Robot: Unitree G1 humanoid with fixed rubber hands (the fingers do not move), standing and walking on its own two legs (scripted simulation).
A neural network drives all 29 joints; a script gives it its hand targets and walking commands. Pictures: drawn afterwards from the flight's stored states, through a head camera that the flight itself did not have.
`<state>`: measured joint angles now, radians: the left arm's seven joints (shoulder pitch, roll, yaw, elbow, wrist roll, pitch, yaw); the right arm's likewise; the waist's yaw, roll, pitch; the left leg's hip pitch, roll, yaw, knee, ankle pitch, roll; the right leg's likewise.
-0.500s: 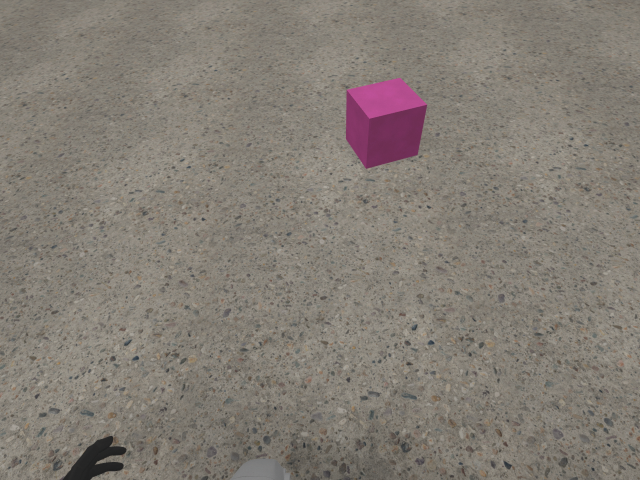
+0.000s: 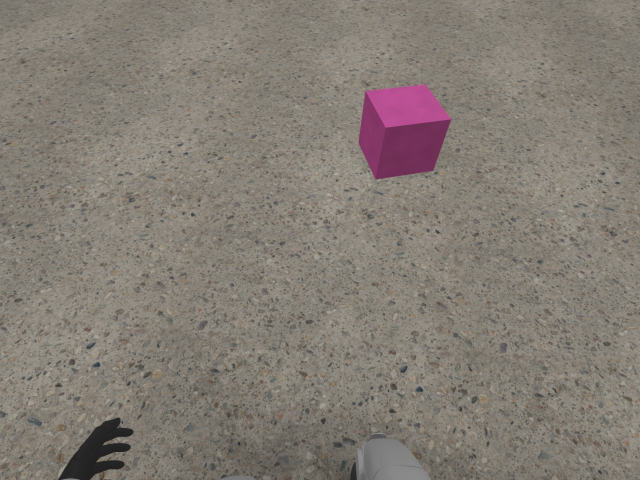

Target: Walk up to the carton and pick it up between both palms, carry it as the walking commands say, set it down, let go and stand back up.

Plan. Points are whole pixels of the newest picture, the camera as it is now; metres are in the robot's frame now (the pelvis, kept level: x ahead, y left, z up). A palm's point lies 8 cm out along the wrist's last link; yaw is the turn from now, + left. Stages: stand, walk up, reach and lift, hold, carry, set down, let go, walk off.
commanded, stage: walk up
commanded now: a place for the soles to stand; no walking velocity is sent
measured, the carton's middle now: (400, 132) +1.51 -0.38 -0.60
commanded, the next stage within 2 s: none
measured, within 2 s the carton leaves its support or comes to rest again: neither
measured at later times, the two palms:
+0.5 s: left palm (134, 416) +0.21 +0.26 -0.10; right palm (595, 384) +0.24 -0.38 -0.08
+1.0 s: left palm (202, 338) +0.32 +0.19 -0.09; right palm (596, 286) +0.40 -0.45 -0.07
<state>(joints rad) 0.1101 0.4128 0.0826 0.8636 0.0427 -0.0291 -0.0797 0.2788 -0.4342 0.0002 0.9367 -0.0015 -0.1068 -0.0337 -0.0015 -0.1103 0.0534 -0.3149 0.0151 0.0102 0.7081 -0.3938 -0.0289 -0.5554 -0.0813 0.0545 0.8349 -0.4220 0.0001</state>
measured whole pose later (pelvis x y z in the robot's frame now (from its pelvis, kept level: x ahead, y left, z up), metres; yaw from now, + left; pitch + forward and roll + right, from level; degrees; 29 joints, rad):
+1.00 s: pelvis +0.29 -0.13 +0.01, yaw +11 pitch +0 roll +0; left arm 0.21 0.40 0.09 0.86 0.04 -0.03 -0.08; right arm 0.28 -0.44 0.00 0.95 0.00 -0.10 -0.03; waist 0.00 -0.03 0.05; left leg -0.45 0.07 -0.01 0.89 -0.45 0.04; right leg -0.25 0.05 -0.15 0.65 -0.41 -0.11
